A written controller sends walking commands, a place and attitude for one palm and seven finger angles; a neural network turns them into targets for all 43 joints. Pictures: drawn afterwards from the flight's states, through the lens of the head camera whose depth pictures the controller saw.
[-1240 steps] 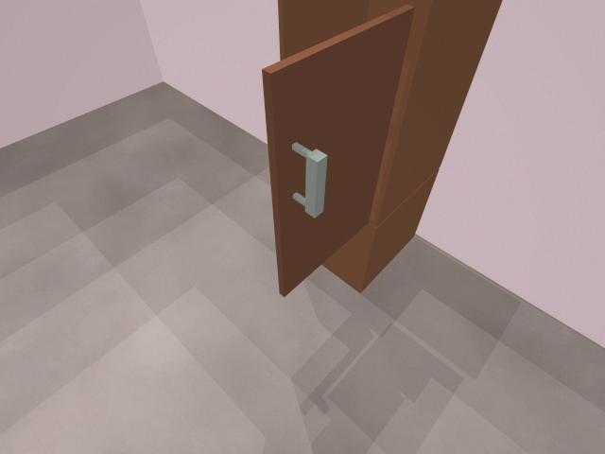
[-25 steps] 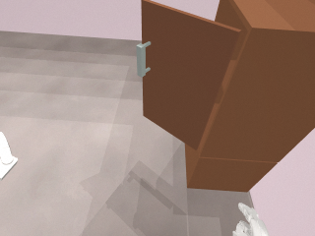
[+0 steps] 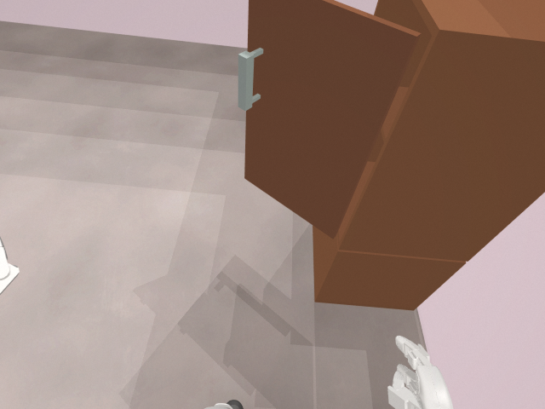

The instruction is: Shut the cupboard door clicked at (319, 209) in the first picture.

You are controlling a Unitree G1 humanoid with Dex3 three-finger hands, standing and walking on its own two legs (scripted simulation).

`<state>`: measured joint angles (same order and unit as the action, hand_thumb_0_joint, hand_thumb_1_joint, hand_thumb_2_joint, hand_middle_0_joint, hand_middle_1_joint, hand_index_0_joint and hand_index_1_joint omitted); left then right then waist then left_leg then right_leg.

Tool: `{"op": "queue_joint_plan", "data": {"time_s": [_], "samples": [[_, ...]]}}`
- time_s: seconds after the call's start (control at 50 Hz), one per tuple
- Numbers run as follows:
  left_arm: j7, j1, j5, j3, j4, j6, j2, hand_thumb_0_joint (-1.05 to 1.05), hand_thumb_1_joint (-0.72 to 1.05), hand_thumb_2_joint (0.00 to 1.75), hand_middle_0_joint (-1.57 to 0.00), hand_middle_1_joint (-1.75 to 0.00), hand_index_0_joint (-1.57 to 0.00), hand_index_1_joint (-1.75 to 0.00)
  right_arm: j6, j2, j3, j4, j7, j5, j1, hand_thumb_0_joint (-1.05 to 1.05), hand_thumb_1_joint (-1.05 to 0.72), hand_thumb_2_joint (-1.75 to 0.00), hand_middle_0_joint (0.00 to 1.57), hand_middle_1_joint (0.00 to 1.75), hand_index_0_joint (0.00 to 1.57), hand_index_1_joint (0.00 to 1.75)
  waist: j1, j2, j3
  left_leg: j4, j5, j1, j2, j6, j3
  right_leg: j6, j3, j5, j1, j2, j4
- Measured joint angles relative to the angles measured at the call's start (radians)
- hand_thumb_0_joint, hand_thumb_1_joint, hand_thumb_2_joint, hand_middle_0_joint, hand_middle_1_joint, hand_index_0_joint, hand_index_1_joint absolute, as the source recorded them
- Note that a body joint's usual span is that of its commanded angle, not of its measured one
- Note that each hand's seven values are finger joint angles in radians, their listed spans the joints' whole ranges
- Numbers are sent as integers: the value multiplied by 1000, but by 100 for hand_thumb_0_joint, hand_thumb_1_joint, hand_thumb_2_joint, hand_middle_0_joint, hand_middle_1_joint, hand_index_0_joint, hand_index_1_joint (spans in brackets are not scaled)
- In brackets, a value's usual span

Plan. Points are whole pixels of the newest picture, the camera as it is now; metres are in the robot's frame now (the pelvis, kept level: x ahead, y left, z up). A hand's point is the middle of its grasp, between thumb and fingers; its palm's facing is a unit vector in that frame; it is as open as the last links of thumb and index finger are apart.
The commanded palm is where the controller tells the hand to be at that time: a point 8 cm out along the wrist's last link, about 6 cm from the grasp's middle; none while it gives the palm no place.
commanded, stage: step back with the hand held close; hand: left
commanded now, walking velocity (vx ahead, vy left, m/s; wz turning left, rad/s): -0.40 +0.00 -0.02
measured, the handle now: (251, 79) +0.79 +0.14 +0.05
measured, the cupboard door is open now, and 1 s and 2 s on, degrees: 54 54 54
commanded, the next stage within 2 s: stop stepping back and stand still in 0.06 s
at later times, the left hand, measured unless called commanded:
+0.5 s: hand out of the picture +0.12 +0.29 +0.16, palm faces +0.47 -0.82 -0.31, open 7.4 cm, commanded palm +0.05 +0.31 +0.18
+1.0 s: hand out of the picture +0.10 +0.31 +0.18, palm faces +0.43 -0.82 -0.38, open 7.4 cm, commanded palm +0.04 +0.34 +0.18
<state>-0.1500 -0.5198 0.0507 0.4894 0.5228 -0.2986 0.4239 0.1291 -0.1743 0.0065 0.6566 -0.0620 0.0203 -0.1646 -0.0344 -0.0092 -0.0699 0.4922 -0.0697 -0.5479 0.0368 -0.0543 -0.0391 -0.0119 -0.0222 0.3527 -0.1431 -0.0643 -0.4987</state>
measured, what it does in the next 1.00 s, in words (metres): walks backwards: left foot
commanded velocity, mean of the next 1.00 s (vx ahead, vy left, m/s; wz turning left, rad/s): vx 0.04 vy -0.04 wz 0.01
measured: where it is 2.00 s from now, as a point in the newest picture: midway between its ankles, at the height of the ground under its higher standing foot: outside the picture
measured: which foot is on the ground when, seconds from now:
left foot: down 0.00-0.64, up 0.66-0.78, down 0.80-1.00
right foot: down 0.00-0.82, up 0.84-1.00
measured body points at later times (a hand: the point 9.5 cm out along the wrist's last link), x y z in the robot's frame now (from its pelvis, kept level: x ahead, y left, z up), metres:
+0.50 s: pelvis -0.09 +0.01 +0.00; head -0.11 +0.05 +0.45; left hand +0.09 +0.33 +0.18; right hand +0.02 -0.25 -0.07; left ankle +0.01 +0.08 -0.73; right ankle -0.15 -0.11 -0.72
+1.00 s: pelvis -0.11 +0.05 +0.01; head -0.12 +0.08 +0.45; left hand +0.07 +0.35 +0.20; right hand +0.02 -0.18 -0.07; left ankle -0.06 +0.14 -0.73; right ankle -0.13 -0.06 -0.73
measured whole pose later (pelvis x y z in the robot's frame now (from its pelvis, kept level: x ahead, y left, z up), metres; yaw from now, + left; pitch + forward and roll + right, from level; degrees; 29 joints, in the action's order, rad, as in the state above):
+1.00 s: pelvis -0.11 +0.05 +0.01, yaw -2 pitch +0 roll -1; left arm -0.18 -0.53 0.04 0.43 0.51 -0.17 0.40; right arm 0.13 -0.14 0.05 0.65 -0.07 0.02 -0.26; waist 0.03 -0.06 -0.03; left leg 0.48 -0.17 -0.30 -0.01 -0.04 -0.04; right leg 0.01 0.02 0.34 -0.22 -0.04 -0.52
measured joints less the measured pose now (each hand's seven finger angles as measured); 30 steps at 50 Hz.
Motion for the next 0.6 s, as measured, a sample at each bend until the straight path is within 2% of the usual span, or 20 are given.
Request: {"op": "queue_joint_plan", "data": {"time_s": [0.06,0.1,0.14,0.16,0.2,0.24,0.3,0.32,0.38,0.42,0.48,0.52,0.56,0.6], "samples": [[13,49,3,-28,6,13,6,1,89,90,-20,-30,-20,-30,2,7,4,-5,11,2,86,1,-91,-90,21,30,20,30,-9,-5,60,-44,62,-15,18,9,-33,0,-1,29,-2,6,72],[28,62,7,-47,24,27,17,1,89,90,-20,-30,-20,-30,-13,10,4,-23,16,-8,125,1,-91,-90,21,30,20,30,5,14,98,-59,97,-19,37,15,-33,16,2,34,-15,-11,70],[44,30,13,-53,53,33,45,1,89,90,-20,-30,-20,-30,-36,14,7,-41,17,-22,128,1,-91,-90,21,30,20,30,31,31,109,-67,120,-13,55,23,-22,27,8,17,-22,-32,48],[51,0,18,-49,68,31,65,1,89,90,-21,-30,-21,-30,-48,17,10,-51,14,-31,115,1,-91,-90,21,30,20,30,43,30,103,-53,105,-11,57,29,-15,29,10,16,-21,-37,36],[57,-68,20,-31,84,21,105,1,89,90,-21,-30,-21,-30,-69,16,16,-64,5,-41,71,1,-91,-90,21,30,20,30,61,11,74,23,-21,-17,39,42,3,31,8,25,-17,-30,15],[49,-127,20,-10,78,25,129,1,89,90,-21,-30,-21,-30,-87,-1,16,-67,-6,-37,13,1,-91,-90,21,30,20,30,61,-8,28,116,-119,-4,7,52,17,33,-5,37,-13,-14,-5],[18,-141,18,-13,20,56,108,1,88,90,-22,-30,-22,-30,-97,-54,0,-60,-26,-35,-80,1,-91,-90,21,30,20,30,59,11,-46,143,-142,83,-20,54,37,24,-8,52,-1,-2,-18],[7,-113,15,-23,-13,68,92,1,88,90,-22,-30,-22,-30,-95,-69,-12,-47,-33,-37,-104,1,-91,-90,20,30,20,30,64,16,-60,137,-135,94,-34,38,45,17,4,57,6,6,-20],[-22,-17,8,-46,-105,91,20,0,89,90,-21,-30,-21,-30,-89,-97,-28,1,-46,-40,-145,1,-91,-90,20,30,20,30,52,11,-51,124,-120,118,-62,1,46,-2,14,53,32,32,-14],[-35,15,7,-51,-134,104,-26,1,89,90,-21,-30,-21,-30,-76,-95,-25,19,-50,-39,-149,1,-91,-90,20,30,20,30,51,-1,-35,88,-97,133,-72,-12,36,-1,2,50,26,42,-16],[-35,42,2,-68,-122,120,-60,1,89,90,-20,-30,-20,-30,-38,-59,-13,18,-46,-31,-141,2,-91,-90,20,30,20,30,59,-22,1,-13,-39,157,-82,-2,32,13,-16,77,-9,24,-43],[-27,28,1,-79,-77,123,-57,1,89,90,-20,-30,-20,-30,-13,-28,0,6,-33,-25,-134,2,-91,-90,20,30,20,30,68,-31,19,-83,-24,171,-83,16,34,22,-3,81,-19,4,-17],[-16,-19,3,-78,-14,117,-28,1,89,90,-20,-30,-20,-30,0,1,16,-17,-20,-17,-125,2,-91,-90,20,30,20,30,77,-42,23,-129,-28,172,-86,34,25,31,22,67,-10,-8,48],[-5,-60,4,-74,31,108,5,1,89,90,-20,-30,-20,-30,0,14,24,-35,-10,-9,-111,2,-91,-90,20,30,20,30,88,-25,32,-120,-44,154,-81,43,22,55,30,-19,-9,-13,90]]}}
